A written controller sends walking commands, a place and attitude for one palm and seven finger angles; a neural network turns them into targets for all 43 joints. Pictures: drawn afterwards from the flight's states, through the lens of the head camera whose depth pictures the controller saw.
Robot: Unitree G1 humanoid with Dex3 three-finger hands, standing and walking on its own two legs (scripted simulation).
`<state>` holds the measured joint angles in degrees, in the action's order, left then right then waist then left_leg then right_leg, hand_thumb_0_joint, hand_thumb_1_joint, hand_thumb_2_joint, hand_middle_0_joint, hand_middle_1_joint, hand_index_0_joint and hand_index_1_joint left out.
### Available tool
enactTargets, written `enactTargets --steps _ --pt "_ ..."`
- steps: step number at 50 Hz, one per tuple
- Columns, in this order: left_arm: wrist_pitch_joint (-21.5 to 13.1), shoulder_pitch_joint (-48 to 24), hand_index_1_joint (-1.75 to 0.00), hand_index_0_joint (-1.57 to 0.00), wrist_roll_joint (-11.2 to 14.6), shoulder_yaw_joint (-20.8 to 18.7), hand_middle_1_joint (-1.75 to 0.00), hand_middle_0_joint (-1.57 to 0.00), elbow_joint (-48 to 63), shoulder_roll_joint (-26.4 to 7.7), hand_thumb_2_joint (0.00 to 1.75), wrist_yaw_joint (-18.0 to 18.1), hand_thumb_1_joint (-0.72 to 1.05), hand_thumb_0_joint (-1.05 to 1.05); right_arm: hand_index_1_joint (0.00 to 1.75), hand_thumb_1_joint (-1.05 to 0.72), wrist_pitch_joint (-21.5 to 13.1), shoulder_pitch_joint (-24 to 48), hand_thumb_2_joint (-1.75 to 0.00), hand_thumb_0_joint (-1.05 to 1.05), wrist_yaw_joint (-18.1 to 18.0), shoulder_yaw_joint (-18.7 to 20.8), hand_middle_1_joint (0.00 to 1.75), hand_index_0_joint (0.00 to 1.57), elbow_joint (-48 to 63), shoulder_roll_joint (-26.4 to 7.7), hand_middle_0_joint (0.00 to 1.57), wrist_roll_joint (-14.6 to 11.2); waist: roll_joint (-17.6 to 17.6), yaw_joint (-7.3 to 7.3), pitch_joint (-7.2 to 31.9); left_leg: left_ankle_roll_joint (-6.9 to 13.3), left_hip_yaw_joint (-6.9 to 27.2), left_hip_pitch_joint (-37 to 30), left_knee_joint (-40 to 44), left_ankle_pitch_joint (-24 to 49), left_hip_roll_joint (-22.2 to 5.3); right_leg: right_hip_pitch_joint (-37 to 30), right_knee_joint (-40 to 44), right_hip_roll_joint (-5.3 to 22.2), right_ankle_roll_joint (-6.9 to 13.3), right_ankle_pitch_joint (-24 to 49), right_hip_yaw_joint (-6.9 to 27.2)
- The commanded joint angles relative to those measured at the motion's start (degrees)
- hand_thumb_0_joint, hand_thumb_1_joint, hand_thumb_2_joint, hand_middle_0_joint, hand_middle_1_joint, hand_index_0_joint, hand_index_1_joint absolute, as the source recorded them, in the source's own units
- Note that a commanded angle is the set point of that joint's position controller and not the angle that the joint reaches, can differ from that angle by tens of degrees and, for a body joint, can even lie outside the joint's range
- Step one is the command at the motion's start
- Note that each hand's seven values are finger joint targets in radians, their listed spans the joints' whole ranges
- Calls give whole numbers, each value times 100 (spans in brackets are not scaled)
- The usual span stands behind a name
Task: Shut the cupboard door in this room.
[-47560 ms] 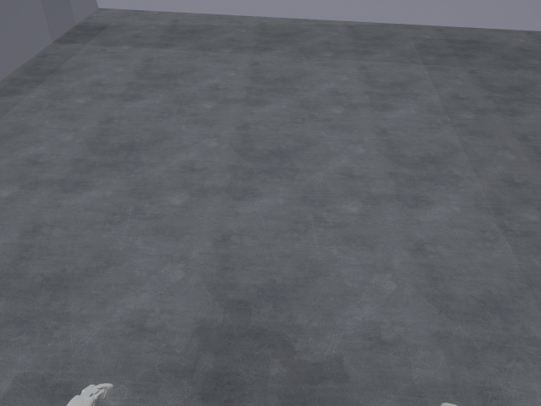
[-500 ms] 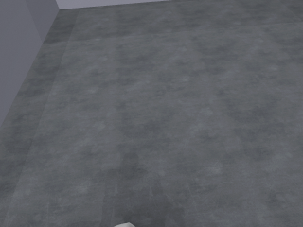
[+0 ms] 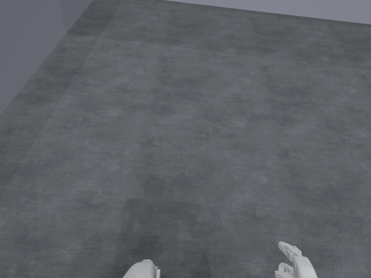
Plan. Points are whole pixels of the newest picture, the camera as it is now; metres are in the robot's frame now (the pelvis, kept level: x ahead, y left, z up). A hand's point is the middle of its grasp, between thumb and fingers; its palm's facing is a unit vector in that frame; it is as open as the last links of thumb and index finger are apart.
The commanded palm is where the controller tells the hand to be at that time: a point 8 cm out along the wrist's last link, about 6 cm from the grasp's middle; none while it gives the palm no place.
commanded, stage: walk around to get in front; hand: left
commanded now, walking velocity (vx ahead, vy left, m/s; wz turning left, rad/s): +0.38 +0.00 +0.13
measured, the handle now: out of the picture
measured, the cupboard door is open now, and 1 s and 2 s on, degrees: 100 100 100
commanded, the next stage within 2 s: walk to a spot facing it in 0.58 s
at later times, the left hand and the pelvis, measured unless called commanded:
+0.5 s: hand (153, 167) +0.41 +0.14 -0.13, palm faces +0.04 -0.97 -0.24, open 7.3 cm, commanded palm none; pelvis +0.28 -0.05 +0.02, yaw +4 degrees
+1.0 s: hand (134, 164) +0.43 +0.21 -0.17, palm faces +0.36 -0.91 -0.20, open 7.4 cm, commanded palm none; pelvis +0.47 +0.01 +0.01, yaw +17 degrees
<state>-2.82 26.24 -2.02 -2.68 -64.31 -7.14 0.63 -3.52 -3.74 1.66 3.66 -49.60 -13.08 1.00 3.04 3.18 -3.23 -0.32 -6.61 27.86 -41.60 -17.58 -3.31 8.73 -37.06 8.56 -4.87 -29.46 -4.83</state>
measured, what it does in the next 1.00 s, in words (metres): walks ahead, turning left: right foot, then left foot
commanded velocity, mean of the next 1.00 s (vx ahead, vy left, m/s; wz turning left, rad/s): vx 0.22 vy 0.00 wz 0.40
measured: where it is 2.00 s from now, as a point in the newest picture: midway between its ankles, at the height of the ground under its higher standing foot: (195, 206)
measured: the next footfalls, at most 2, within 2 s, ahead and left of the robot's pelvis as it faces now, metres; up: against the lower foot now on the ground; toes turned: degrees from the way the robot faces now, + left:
right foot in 0.36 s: +0.36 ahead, -0.14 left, +0.00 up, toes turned -7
left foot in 0.86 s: +0.56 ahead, +0.11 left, +0.00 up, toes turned +20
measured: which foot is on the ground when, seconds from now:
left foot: down 0.00-0.36, up 0.38-0.84, down 0.86-1.00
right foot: down 0.00-0.00, up 0.02-0.34, down 0.36-0.86, up 0.88-1.00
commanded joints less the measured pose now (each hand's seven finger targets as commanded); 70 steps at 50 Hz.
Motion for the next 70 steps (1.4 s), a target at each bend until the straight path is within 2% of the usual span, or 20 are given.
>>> enactTargets --steps 1,3,5,14,16,17,18,19,24,36,40,41,43,44,48,54,62,67,68,70 --pt "-200 -472 -30 -20 181 -127 -30 -20 806 -674 90 -68 90 0 30 -90 -39 -3224 -90 0 -214 408 30 20 -750 -1390 20 26 -2832 -1361 2029 1014 3420 -4701 1936 2592 -2185 3059 -3810 -819 318 -282 231" --pt "-215 -1255 -30 -20 137 -122 -30 -20 896 -650 90 -51 90 0 30 -90 -23 -2389 -90 0 -263 340 30 20 -595 -1153 20 16 -1436 -1145 839 1483 3001 -3676 1964 3280 -2207 3577 -4431 -268 416 194 456" --pt "-151 -1353 -30 -20 66 -143 -30 -20 812 -658 90 -162 90 0 30 -90 -108 -1938 -90 0 -291 198 30 20 -544 -650 20 59 -977 -773 93 1123 2085 -2800 2054 3030 -1681 3515 -4082 -28 348 570 452" --pt "-36 -1663 -30 -20 103 -39 -30 -20 1167 -610 90 -309 90 0 30 -90 -142 -1539 -90 0 -229 212 30 20 -847 -599 20 9 -1039 -218 167 646 535 -2117 2429 3075 -953 1366 -40 -373 371 2037 -410" --pt "-94 -727 -30 -20 71 -121 -30 -20 892 -892 90 -249 90 0 30 -90 -113 -1516 -90 0 -214 223 30 20 -902 -753 20 -16 -493 284 654 456 459 -2105 1109 3883 -849 7 585 -587 503 2374 -472" --pt "-166 106 -30 -20 25 -206 -30 -20 649 -1252 90 -181 90 0 30 -90 -124 -1585 -90 0 -167 205 30 20 -929 -620 20 -47 -7 637 1184 265 380 -1496 -131 3274 -545 -1334 805 -365 591 2653 -136" --pt "-207 751 -30 -20 -40 -398 -30 -20 433 -1920 90 -87 90 0 30 -90 -106 -1758 -90 0 -122 96 30 20 -867 -163 20 -117 1697 856 1632 48 129 -68 -2157 -346 266 -2432 1049 1340 1000 3030 1860" --pt "-181 563 -30 -20 75 -408 -30 -20 440 -2188 90 -75 90 0 30 -90 -33 -1930 -90 0 -166 79 30 20 -734 -138 20 -123 1817 537 1831 103 827 449 -3503 -1594 411 -2320 1666 2107 1357 3147 3194" --pt "-233 -1169 -30 -20 69 -189 -30 -20 876 -1134 90 -37 90 0 30 -90 164 -1600 -90 0 -104 79 30 20 -978 66 20 7 237 -226 148 44 919 554 -3547 226 -409 242 1993 1224 914 2443 898" --pt "-247 -569 -30 -20 60 -131 -30 -20 723 -997 90 50 90 0 30 -90 202 -112 -90 0 97 -64 30 20 -250 249 20 22 460 -115 -337 5 -71 700 -193 885 -217 -713 2032 941 962 5047 -820" --pt "-193 -701 -30 -20 103 -258 -30 -20 816 -1498 90 47 90 0 30 -90 177 -1025 -90 0 22 59 30 20 -341 -222 20 54 346 -610 662 295 -202 -764 736 870 344 -1192 -21 1121 751 6643 -1031" --pt "-174 -832 -30 -20 149 -294 -30 -20 896 -1574 90 34 90 0 30 -90 173 -1695 -90 0 -19 152 30 20 -456 -541 20 78 42 -978 1190 419 42 -2024 1214 1973 257 -564 -1262 937 540 5832 -1094" --pt "-93 -739 -30 -20 267 -167 -30 -20 1271 -1056 90 -20 90 0 30 -90 157 -2280 -90 0 -136 352 30 20 -508 -1624 20 -18 -2149 -1044 2372 1805 3304 -4220 1270 6937 -2278 2174 -4321 -551 99 -953 -302" --pt "-21 -990 -30 -20 224 -183 -30 -20 1367 -1175 90 47 90 0 30 -90 211 -2129 -90 0 -164 308 30 20 -534 -1456 20 -107 -1181 -980 2137 1931 2804 -3905 1424 5922 -2251 2387 -4476 -341 181 -676 270" --pt "216 -855 -30 -20 102 -228 -30 -20 1099 -952 90 30 90 0 30 -90 181 -742 -90 0 -237 151 30 20 -107 -780 20 -14 -843 -310 833 1164 1828 -1621 2025 3365 -1200 2159 -3728 -57 17 552 429" --pt "410 -1034 -30 -20 75 -256 -30 -20 1320 -921 90 11 90 0 30 -90 260 -660 -90 0 -182 227 30 20 5 -829 20 -2 -908 -255 602 978 2028 -978 2522 1379 -815 2074 -2779 -191 -111 1129 423" --pt "380 -1905 -30 -20 117 -218 -30 -20 1862 -995 90 27 90 0 30 -90 376 -1043 -90 0 -202 356 30 20 6 -934 20 31 -1076 -515 627 1117 2892 -1481 2170 1644 -790 1956 -1214 -506 -79 516 456" --pt "283 -1405 -30 -20 191 -228 -30 -20 1847 -1071 90 74 90 0 30 -90 440 -829 -90 0 -198 399 30 20 114 -890 20 -7 -1064 -272 918 813 3038 -1000 1503 2500 -441 338 881 -764 75 1220 396" --pt "234 -1150 -30 -20 185 -257 -30 -20 1805 -1215 90 91 90 0 30 -90 434 -809 -90 0 -172 375 30 20 138 -774 20 -48 -765 -151 1120 525 2800 -523 1087 1897 -205 -502 1740 -393 180 1756 659" --pt "210 -1148 -30 -20 84 -342 -30 -20 1863 -1906 90 131 90 0 30 -90 429 -710 -90 0 -140 354 30 20 338 -500 20 -44 1185 -104 899 -253 986 957 -1192 -1598 835 -891 2036 2118 1237 3382 2501"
